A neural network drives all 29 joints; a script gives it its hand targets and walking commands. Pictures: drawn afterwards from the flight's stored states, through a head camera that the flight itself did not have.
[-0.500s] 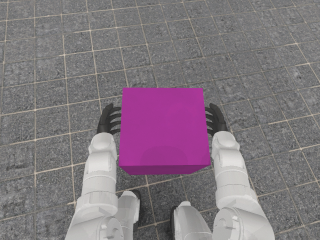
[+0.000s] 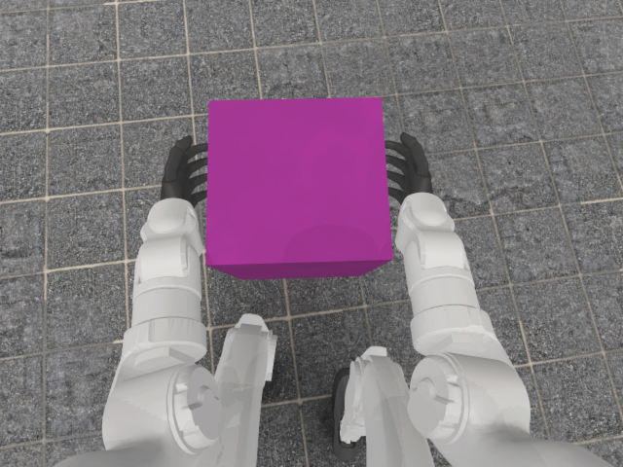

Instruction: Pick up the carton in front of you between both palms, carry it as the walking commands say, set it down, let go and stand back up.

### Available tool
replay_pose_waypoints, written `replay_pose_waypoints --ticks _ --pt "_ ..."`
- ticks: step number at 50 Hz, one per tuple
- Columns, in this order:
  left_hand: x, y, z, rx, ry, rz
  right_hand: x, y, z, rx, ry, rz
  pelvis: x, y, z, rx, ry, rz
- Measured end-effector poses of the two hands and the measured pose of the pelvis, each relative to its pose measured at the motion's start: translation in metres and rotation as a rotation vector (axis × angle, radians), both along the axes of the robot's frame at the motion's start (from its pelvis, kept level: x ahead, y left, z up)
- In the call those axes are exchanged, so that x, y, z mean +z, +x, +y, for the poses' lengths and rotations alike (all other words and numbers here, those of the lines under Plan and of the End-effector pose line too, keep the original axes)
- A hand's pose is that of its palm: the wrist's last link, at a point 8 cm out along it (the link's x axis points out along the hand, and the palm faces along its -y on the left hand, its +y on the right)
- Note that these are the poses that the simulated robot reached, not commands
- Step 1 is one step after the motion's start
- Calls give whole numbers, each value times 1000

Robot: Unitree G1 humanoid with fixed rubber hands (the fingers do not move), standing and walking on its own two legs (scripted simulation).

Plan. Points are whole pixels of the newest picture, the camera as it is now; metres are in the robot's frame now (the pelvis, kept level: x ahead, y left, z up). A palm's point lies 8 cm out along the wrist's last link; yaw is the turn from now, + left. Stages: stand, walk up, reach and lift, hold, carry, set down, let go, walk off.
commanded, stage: set down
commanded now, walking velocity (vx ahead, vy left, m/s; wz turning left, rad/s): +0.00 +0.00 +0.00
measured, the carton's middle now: (298, 205) +0.45 +0.08 -0.16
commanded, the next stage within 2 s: none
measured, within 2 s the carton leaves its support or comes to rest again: rests again in 1.40 s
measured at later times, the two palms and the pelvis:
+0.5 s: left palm (188, 210) +0.43 +0.27 -0.23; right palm (364, 195) +0.51 -0.02 -0.23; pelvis -0.03 +0.01 -0.11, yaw -2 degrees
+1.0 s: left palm (190, 218) +0.45 +0.30 -0.37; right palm (335, 197) +0.54 +0.02 -0.37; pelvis -0.04 +0.01 -0.19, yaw -1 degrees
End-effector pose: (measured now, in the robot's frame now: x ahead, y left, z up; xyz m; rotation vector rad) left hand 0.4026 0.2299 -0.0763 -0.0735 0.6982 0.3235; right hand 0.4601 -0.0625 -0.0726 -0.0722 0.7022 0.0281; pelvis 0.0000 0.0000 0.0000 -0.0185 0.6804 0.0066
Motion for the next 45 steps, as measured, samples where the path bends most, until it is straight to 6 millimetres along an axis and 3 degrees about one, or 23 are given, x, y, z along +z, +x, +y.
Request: replay_pose_waypoints --ticks 18,45 --pt "-113 22 26 37 8 10 -116 34 28 63 -11 6 -86 -19 8 -18 -10 107" --pt "-272 39 64 80 23 74 -277 80 72 209 -68 51 -182 -37 11 -27 -1 71"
